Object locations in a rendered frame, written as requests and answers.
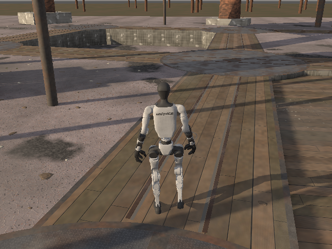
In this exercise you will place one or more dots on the robot right upper arm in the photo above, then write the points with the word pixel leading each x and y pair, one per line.
pixel 183 117

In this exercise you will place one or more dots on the right robot hand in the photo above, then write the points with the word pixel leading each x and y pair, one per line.
pixel 188 146

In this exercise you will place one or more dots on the robot left upper arm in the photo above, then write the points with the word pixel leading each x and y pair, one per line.
pixel 146 118

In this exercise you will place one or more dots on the left robot shin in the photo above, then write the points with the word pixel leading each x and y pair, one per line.
pixel 156 190

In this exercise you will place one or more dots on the robot left forearm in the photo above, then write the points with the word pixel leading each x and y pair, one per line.
pixel 140 140

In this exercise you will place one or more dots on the left robot hand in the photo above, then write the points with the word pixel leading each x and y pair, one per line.
pixel 137 155

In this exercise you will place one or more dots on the robot right forearm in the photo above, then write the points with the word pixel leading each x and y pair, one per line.
pixel 190 137

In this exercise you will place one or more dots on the robot torso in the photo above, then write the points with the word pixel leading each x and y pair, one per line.
pixel 165 126

